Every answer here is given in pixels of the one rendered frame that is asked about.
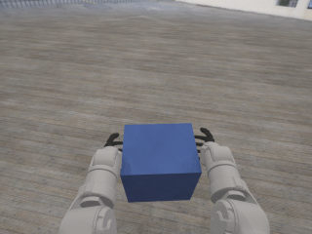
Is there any robot right upper arm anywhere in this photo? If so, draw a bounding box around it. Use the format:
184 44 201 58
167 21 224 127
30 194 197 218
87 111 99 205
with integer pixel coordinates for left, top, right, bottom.
210 198 270 234

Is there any left robot forearm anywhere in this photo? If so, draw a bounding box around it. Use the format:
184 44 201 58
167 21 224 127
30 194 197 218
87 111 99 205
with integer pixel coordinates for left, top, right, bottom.
58 145 123 234

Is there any carton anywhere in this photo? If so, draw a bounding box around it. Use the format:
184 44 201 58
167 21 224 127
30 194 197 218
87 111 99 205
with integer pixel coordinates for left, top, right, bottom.
120 123 202 203

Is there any robot left hand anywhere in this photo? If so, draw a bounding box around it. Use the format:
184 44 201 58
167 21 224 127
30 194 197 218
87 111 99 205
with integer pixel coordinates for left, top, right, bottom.
104 133 123 152

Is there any right robot forearm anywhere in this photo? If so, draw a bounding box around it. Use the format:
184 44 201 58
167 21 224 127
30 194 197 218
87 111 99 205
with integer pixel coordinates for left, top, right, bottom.
200 141 270 234

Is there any robot right hand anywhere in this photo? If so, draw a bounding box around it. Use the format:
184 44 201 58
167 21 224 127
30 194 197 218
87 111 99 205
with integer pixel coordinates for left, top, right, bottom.
194 128 215 160

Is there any robot left upper arm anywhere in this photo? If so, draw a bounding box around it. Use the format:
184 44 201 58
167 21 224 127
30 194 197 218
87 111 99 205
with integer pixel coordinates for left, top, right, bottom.
58 205 117 234

